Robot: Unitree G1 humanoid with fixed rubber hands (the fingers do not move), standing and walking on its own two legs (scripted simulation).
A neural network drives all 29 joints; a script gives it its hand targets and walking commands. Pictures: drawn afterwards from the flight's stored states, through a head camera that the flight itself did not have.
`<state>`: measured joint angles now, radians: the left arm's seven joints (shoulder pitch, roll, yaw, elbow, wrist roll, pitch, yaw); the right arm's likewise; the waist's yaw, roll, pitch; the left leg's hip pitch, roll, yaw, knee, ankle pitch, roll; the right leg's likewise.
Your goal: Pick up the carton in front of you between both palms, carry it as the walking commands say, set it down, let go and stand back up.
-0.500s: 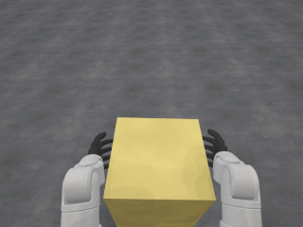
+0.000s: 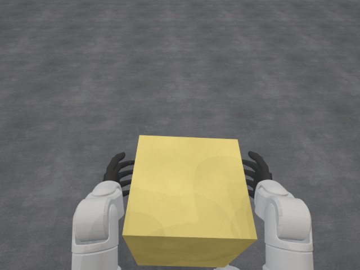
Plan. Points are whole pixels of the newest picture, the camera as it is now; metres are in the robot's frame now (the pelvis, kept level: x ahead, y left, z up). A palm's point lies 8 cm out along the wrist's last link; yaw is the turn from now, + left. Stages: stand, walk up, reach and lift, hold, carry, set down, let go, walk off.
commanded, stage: carry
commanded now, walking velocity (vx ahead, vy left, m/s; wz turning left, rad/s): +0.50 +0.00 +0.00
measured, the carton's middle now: (184, 205) +0.26 +0.00 +0.00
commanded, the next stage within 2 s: none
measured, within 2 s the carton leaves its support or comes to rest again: neither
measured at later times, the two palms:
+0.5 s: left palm (137, 88) +0.58 +0.13 +0.09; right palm (236, 86) +0.60 -0.17 +0.08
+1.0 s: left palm (136, 45) +0.86 +0.16 +0.07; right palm (213, 45) +0.87 -0.14 +0.08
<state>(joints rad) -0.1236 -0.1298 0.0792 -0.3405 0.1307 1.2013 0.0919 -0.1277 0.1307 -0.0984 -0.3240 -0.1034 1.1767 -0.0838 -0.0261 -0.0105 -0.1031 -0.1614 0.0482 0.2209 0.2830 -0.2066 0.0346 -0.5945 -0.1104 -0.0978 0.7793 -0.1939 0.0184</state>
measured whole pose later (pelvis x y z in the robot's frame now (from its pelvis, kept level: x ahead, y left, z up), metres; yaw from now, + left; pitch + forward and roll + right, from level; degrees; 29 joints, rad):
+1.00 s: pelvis +0.60 +0.01 -0.01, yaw +1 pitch +3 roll +1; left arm -0.15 -0.13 0.09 -0.41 0.12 1.20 0.10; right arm -0.16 0.13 -0.10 -0.39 -0.10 1.17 -0.08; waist 0.00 -0.03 -0.03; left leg -0.20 0.03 0.22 0.42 -0.27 0.03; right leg -0.38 -0.07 -0.16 0.41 -0.04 0.02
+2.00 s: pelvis +0.63 +0.01 -0.02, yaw +4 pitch +2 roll +0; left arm -0.13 -0.13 0.09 -0.11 0.18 1.03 0.06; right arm -0.13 0.13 -0.10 -0.11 -0.18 1.02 -0.05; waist 0.00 0.01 -0.12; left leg -0.17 0.06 0.20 0.52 -0.38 0.01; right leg -0.34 -0.08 -0.18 0.52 -0.21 -0.01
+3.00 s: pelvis +0.60 +0.02 -0.02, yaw +4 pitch +1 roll +0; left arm -0.21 -0.14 0.16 0.17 0.24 0.74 0.04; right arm -0.22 0.14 -0.17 0.17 -0.24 0.73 -0.03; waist 0.00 0.00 -0.09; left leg -0.23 0.04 0.21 0.55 -0.35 0.05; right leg -0.38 -0.11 -0.16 0.50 -0.14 0.02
